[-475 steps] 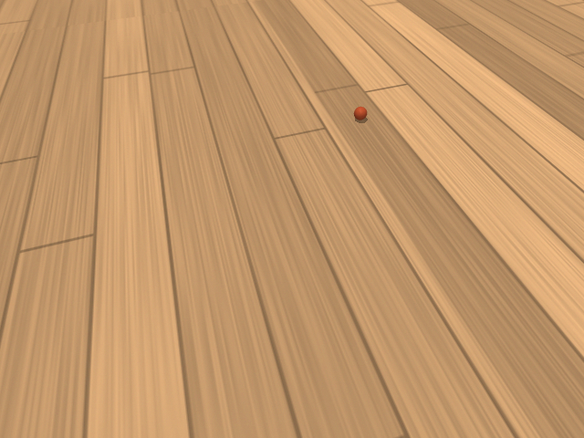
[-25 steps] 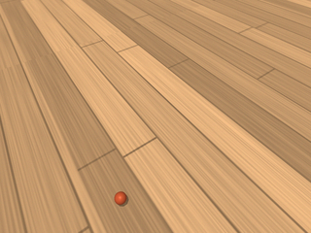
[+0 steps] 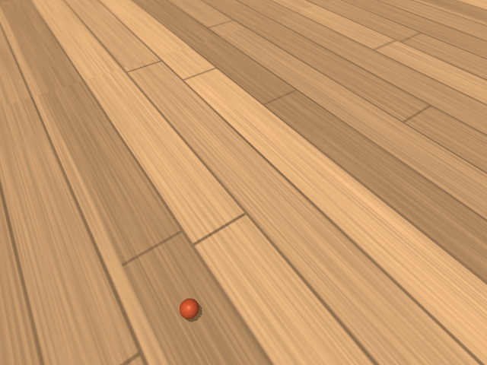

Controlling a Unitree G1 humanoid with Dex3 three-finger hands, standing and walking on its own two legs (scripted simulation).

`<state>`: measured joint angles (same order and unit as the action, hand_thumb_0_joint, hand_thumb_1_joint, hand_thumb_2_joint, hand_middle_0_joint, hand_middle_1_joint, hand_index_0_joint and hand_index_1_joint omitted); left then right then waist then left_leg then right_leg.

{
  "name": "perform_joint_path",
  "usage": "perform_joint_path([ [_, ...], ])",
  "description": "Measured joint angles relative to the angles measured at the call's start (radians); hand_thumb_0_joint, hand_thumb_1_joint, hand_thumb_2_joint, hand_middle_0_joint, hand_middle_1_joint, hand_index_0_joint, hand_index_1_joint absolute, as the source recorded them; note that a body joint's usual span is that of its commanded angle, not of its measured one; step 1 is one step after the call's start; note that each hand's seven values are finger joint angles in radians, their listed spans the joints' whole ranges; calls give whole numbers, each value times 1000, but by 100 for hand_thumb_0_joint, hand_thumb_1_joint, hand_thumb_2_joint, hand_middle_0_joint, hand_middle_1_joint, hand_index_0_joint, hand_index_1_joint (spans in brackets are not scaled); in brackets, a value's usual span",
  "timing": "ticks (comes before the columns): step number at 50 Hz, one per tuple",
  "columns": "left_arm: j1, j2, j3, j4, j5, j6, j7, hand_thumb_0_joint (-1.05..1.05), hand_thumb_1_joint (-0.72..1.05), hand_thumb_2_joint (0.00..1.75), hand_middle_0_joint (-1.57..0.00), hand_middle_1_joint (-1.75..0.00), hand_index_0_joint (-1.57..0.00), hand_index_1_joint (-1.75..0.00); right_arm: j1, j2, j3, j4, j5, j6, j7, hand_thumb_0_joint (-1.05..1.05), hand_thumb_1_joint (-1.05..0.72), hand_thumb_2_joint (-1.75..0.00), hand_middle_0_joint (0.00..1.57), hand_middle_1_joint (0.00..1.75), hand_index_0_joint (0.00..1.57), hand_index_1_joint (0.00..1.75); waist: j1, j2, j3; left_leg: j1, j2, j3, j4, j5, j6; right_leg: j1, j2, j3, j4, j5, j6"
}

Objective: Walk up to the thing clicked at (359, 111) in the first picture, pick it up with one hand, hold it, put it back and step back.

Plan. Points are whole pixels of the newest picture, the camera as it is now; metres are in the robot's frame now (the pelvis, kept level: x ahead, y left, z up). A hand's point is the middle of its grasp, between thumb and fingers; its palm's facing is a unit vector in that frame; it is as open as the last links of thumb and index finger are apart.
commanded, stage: stand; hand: left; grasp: from above
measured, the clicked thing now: (189, 308) +0.41 +0.23 -0.75
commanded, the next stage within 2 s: rise first in 0.72 s
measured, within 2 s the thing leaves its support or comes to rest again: neither
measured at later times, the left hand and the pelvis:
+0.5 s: hand out of the picture +0.07 +0.25 -0.16, palm faces -0.04 -0.94 -0.34, open 7.4 cm; pelvis +0.00 +0.00 +0.00, yaw +0 degrees
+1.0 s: hand out of the picture +0.13 +0.25 -0.16, palm faces +0.00 -0.94 -0.33, open 8.2 cm; pelvis -0.02 +0.00 -0.01, yaw +0 degrees
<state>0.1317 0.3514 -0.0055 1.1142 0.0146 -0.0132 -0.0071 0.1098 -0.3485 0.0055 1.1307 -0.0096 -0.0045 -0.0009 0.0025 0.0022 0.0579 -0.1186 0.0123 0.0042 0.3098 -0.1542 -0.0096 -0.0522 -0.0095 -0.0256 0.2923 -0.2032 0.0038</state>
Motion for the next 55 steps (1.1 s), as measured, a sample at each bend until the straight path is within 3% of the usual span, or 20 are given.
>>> perform_joint_path([
  [42, -1, 0, -6, -7, 0, -1, 1, 1, 91, 90, -20, -31, -21, -30, 3, 0, -5, 2, -1, -1, 2, 0, -91, -90, 20, 30, 20, 30, -1, 0, -5, 0, -4, 3, -2, 3, 3, -5, -5, 4, 7, -1, 3],
  [46, -52, -27, 41, -65, -21, -23, 17, 1, 84, 92, -20, -37, -20, -37, 58, 11, 0, -166, 51, -26, -28, 0, -92, -90, 20, 30, 20, 30, -6, 9, 2, -106, -5, -9, 85, -22, 6, -106, -5, -8, 93, -30, 0],
  [49, -142, -26, 81, -49, 11, -16, 1, 1, 72, 93, -18, -49, -18, -49, 64, 43, -6, -247, 54, -32, -37, 0, -93, -90, 20, 30, 20, 30, -10, 4, 10, -199, 0, -8, 157, -42, 4, -201, -1, -6, 168, -52, -2],
  [51, -181, -15, 110, -45, 53, -18, -14, 1, 61, 93, -17, -59, -17, -58, 72, 68, -13, -289, 46, -35, -34, 0, -93, -90, 20, 30, 20, 30, -18, -3, -6, -267, 4, -8, 210, -61, 3, -271, 1, -4, 224, -71, -4],
  [55, -178, -8, 148, -106, 114, 12, -19, 1, 36, 94, -12, -79, -14, -77, 108, 103, -26, -354, 38, -27, -26, 0, -93, -90, 20, 30, 20, 30, -23, -12, -45, -352, 9, 1, 298, -104, 3, -360, 5, 6, 313, -111, -5],
])
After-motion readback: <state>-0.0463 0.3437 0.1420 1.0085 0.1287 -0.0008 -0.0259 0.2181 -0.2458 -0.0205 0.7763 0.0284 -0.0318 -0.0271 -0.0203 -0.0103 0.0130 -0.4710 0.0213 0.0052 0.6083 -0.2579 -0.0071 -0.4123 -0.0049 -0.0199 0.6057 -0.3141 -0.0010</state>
